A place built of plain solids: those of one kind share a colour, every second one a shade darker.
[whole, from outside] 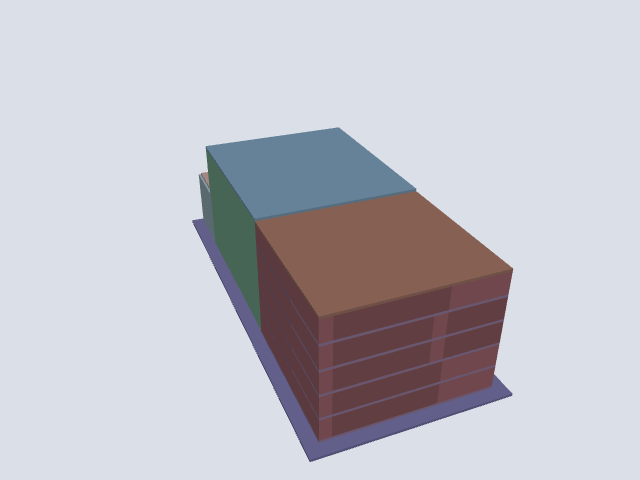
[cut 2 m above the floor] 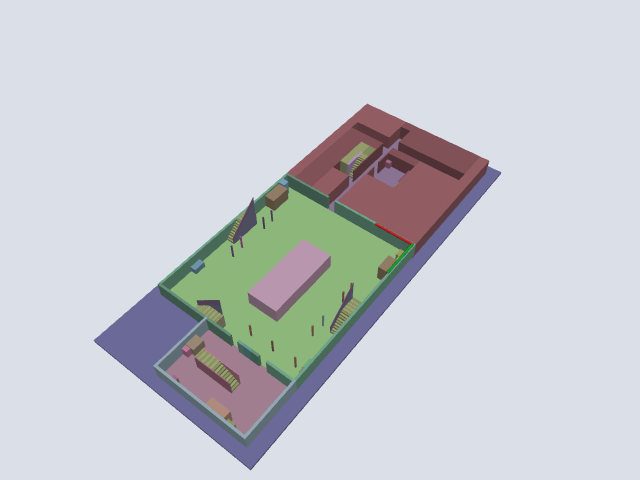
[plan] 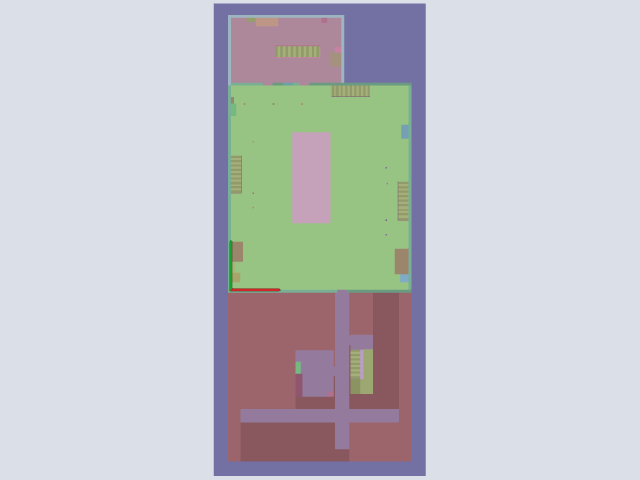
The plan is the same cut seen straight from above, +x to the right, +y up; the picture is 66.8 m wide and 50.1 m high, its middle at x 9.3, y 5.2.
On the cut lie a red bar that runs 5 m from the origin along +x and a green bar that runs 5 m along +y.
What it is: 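The inside of a sea-going cargo motor ship; the engine room, the machinery rooms across one end of it and the crew's accommodation across the other; there is no window anywhere; the ship lies still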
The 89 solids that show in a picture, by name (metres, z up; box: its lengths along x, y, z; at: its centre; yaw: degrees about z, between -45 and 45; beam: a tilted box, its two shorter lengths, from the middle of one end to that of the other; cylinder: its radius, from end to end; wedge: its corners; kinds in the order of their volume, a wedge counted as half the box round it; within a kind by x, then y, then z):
{
 "wall_house_1": {"box": [1.3, 17.63, 2.56], "at": [0.35, -9.12, 1.28]},
 "wall_house_2": {"box": [1.3, 17.63, 2.56], "at": [0.35, -9.12, 4.13]},
 "wall_house_3": {"box": [1.3, 17.63, 2.56], "at": [0.35, -9.12, 6.98]},
 "wall_house_4": {"box": [1.3, 17.63, 2.56], "at": [0.35, -9.12, 9.84]},
 "wall_house_5": {"box": [1.3, 17.63, 2.56], "at": [0.35, -9.12, 12.69]},
 "wall_house_6": {"box": [5.74, 12.13, 2.56], "at": [3.87, -6.37, 1.28]},
 "wall_house_7": {"box": [9.87, 4.09, 2.56], "at": [5.93, -15.88, 1.28]},
 "wall_house_8": {"box": [9.87, 4.09, 2.56], "at": [5.93, -15.88, 4.13]},
 "wall_house_9": {"box": [9.87, 4.09, 2.56], "at": [5.93, -15.88, 6.98]},
 "wall_house_10": {"box": [9.87, 4.09, 2.56], "at": [5.93, -15.88, 9.84]},
 "wall_house_11": {"box": [9.87, 4.09, 2.56], "at": [5.93, -15.88, 12.69]},
 "wall_house_12": {"box": [3.99, 1.27, 2.56], "at": [8.73, -11.79, 1.28]},
 "wall_house_13": {"box": [3.99, 6.02, 2.56], "at": [8.73, -3.31, 1.28]},
 "wall_house_14": {"box": [0.14, 3.42, 2.56], "at": [10.79, -10.72, 1.28]},
 "wall_house_15": {"box": [0.14, 7.71, 2.56], "at": [10.79, -4.15, 1.28]},
 "wall_house_16": {"box": [1.49, 1.3, 2.56], "at": [11.61, -17.28, 1.28]},
 "wall_house_17": {"box": [1.49, 1.3, 2.56], "at": [11.61, -17.28, 4.13]},
 "wall_house_18": {"box": [1.49, 1.3, 2.56], "at": [11.61, -17.28, 6.98]},
 "wall_house_19": {"box": [1.49, 1.3, 2.56], "at": [11.61, -17.28, 9.84]},
 "wall_house_20": {"box": [1.49, 1.3, 2.56], "at": [11.61, -17.28, 12.69]},
 "wall_house_21": {"box": [0.14, 6.65, 2.56], "at": [12.43, -9.11, 1.28]},
 "wall_house_22": {"box": [0.14, 4.48, 2.56], "at": [12.43, -2.54, 1.28]},
 "wall_house_23": {"box": [2.35, 1.56, 2.56], "at": [13.67, -11.65, 1.28]},
 "wall_house_24": {"box": [2.35, 4.38, 2.56], "at": [13.67, -2.49, 1.28]},
 "wall_house_25": {"box": [5.19, 4.09, 2.56], "at": [14.95, -15.88, 1.28]},
 "wall_house_26": {"box": [5.19, 4.09, 2.56], "at": [14.95, -15.88, 4.13]},
 "wall_house_27": {"box": [5.19, 4.09, 2.56], "at": [14.95, -15.88, 6.98]},
 "wall_house_28": {"box": [5.19, 4.09, 2.56], "at": [14.95, -15.88, 9.84]},
 "wall_house_29": {"box": [5.19, 4.09, 2.56], "at": [14.95, -15.88, 12.69]},
 "wall_house_30": {"box": [2.7, 12.13, 2.56], "at": [16.19, -6.37, 1.28]},
 "wall_house_31": {"box": [1.3, 17.63, 2.56], "at": [18.19, -9.12, 1.28]},
 "wall_house_32": {"box": [1.3, 17.63, 2.56], "at": [18.19, -9.12, 4.13]},
 "wall_house_33": {"box": [1.3, 17.63, 2.56], "at": [18.19, -9.12, 6.98]},
 "wall_house_34": {"box": [1.3, 17.63, 2.56], "at": [18.19, -9.12, 9.84]},
 "wall_house_35": {"box": [1.3, 17.63, 2.56], "at": [18.19, -9.12, 12.69]},
 "floor_house_1": {"box": [12.8, 6.19, 0.3], "at": [6.1, -7.78, 2.7]},
 "floor_house_2": {"box": [12.8, 6.19, 0.3], "at": [6.1, -7.78, 5.56]},
 "floor_house_3": {"box": [12.8, 6.19, 0.3], "at": [6.1, -7.78, 8.41]},
 "floor_house_4": {"box": [12.8, 6.19, 0.3], "at": [6.1, -7.78, 11.26]},
 "floor_house_5": {"box": [19.14, 7.06, 0.3], "at": [9.27, -14.4, 2.7]},
 "floor_house_6": {"box": [19.14, 7.06, 0.3], "at": [9.27, -14.4, 5.56]},
 "floor_house_7": {"box": [19.14, 7.06, 0.3], "at": [9.27, -14.4, 8.41]},
 "floor_house_8": {"box": [19.14, 7.06, 0.3], "at": [9.27, -14.4, 11.26]},
 "floor_house_9": {"box": [19.14, 17.93, 0.3], "at": [9.27, -8.96, -0.15]},
 "wall_bay_1": {"box": [0.3, 21.32, 14.27], "at": [-0.15, 10.66, 7.13]},
 "wall_bay_2": {"box": [3.64, 0.3, 14.27], "at": [1.52, 21.47, 7.13]},
 "wall_bay_3": {"box": [1.11, 0.3, 14.27], "at": [4.89, 21.47, 7.13]},
 "wall_bay_4": {"box": [11.41, 0.3, 14.27], "at": [5.41, -0.15, 7.13]},
 "wall_bay_5": {"box": [0.74, 0.3, 14.27], "at": [6.81, 21.47, 7.13]},
 "wall_bay_6": {"box": [10.66, 0.3, 14.27], "at": [13.51, 21.47, 7.13]},
 "wall_bay_7": {"box": [6.73, 0.3, 14.27], "at": [15.47, -0.15, 7.13]},
 "wall_bay_8": {"box": [0.3, 21.32, 14.27], "at": [18.69, 10.66, 7.13]},
 "floor_site_1": {"box": [22.14, 49.32, 0.3], "at": [9.27, 5.23, -0.45]},
 "roof_bay_1": {"box": [19.14, 21.92, 0.3], "at": [9.27, 10.66, 14.41]},
 "floor_bay_1": {"box": [18.54, 21.32, 0.3], "at": [9.27, 10.66, -0.15]},
 "engine_1": {"box": [4.0, 9.51, 2.69], "at": [8.4, 11.7, 1.34]},
 "roof_house_1": {"box": [19.14, 17.63, 0.3], "at": [9.27, -9.12, 14.12]},
 "wall_annex_1": {"box": [0.3, 7.07, 7.61], "at": [-0.15, 24.86, 3.8]},
 "wall_annex_2": {"box": [12.12, 0.3, 7.61], "at": [5.76, 28.54, 3.8]},
 "wall_annex_3": {"box": [0.3, 7.07, 7.61], "at": [11.67, 24.86, 3.8]},
 "floor_annex_ground_1": {"box": [11.52, 7.07, 0.3], "at": [5.76, 24.86, -0.15]},
 "roof_annex_1": {"box": [11.52, 7.07, 0.3], "at": [5.76, 24.86, 7.76]},
 "wall_trunk_plug_1": {"box": [1.0, 1.68, 2.55], "at": [13.0, -10.03, 1.28]},
 "wall_trunk_plug_2": {"box": [0.34, 1.56, 2.55], "at": [13.67, -10.09, 1.28]},
 "wall_trunk_plug_3": {"box": [1.0, 4.66, 2.55], "at": [14.34, -8.54, 1.28]},
 "wall_trunk_spine_1": {"box": [0.34, 3.07, 13.97], "at": [13.67, -7.78, 6.98]},
 "tank_1": {"box": [1.27, 2.08, 2.03], "at": [0.63, 3.98, 1.01]},
 "tank_2": {"box": [1.44, 2.66, 1.74], "at": [17.82, 2.96, 0.87]},
 "wall_stair_1": {"box": [4.64, 0.1, 6.25], "at": [6.9, 24.24, 3.08]},
 "wall_stair_2": {"box": [4.64, 0.1, 6.25], "at": [6.9, 25.47, 3.08]},
 "rack_1": {"box": [2.36, 0.88, 2.11], "at": [3.77, 27.95, 1.05]},
 "crate_1": {"box": [1.15, 1.48, 1.22], "at": [10.95, 24.03, 0.61]},
 "airbottle_1": {"box": [0.86, 0.83, 2.35], "at": [18.11, 1.22, 1.18]},
 "bench_1": {"box": [0.73, 2.39, 0.89], "at": [7.1, -9.96, 0.45]},
 "chest_1": {"box": [0.56, 1.31, 0.95], "at": [0.28, 18.79, 0.47]},
 "chest_2": {"box": [0.56, 1.26, 0.96], "at": [7.01, -8.14, 0.48]},
 "rail_1": {"wedge": [[1.07, 10.14, 3.89], [1.07, 10.14, 4.8], [1.07, 14.02, 0.25], [1.07, 14.02, 1.16], [1.12, 10.14, 3.89], [1.12, 10.14, 4.8], [1.12, 14.02, 0.25], [1.12, 14.02, 1.16]]},
 "rail_2": {"wedge": [[10.55, 20.13, 3.88], [10.55, 20.13, 4.69], [10.55, 20.18, 3.88], [10.55, 20.18, 4.69], [14.54, 20.13, 0.26], [14.54, 20.13, 1.07], [14.54, 20.18, 0.26], [14.54, 20.18, 1.07]]},
 "rail_3": {"wedge": [[17.42, 7.31, 3.9], [17.42, 7.31, 4.73], [17.42, 11.32, 0.26], [17.42, 11.32, 1.09], [17.47, 7.31, 3.9], [17.47, 7.31, 4.73], [17.47, 11.32, 0.26], [17.47, 11.32, 1.09]]},
 "purifier_1": {"box": [0.98, 0.99, 1.26], "at": [0.49, 1.29, 0.63]},
 "wall_1": {"wedge": [[1.07, 10.14, -0.05], [1.07, 10.14, 3.89], [1.07, 14.02, -0.05], [1.07, 14.02, 0.25], [1.12, 10.14, -0.05], [1.12, 10.14, 3.89], [1.12, 14.02, -0.05], [1.12, 14.02, 0.25]]},
 "wall_2": {"wedge": [[10.55, 20.13, -0.05], [10.55, 20.13, 3.88], [10.55, 20.18, -0.05], [10.55, 20.18, 3.88], [14.54, 20.13, -0.05], [14.54, 20.13, 0.26], [14.54, 20.18, -0.05], [14.54, 20.18, 0.26]]},
 "wall_3": {"wedge": [[17.42, 7.31, -0.05], [17.42, 7.31, 3.9], [17.42, 11.32, -0.05], [17.42, 11.32, 0.26], [17.47, 7.31, -0.05], [17.47, 7.31, 3.9], [17.47, 11.32, -0.05], [17.47, 11.32, 0.26]]},
 "floor_wall_bay_door_1": {"box": [1.0, 0.3, 3.8], "at": [5.95, 21.47, 1.9]},
 "cabinet_1": {"box": [0.49, 1.15, 1.57], "at": [0.24, 2.36, 0.79]},
 "pump_1": {"box": [0.76, 1.44, 0.78], "at": [18.16, 16.5, 0.39]},
 "bin_1": {"box": [0.66, 0.56, 0.95], "at": [10.4, -10.88, 0.47]},
 "bin_2": {"box": [0.69, 0.58, 1.09], "at": [11.18, 25.06, 0.55]},
 "floor_hdu_1": {"box": [0.12, 1.14, 3.56], "at": [10.49, 20.75, 1.73]}
}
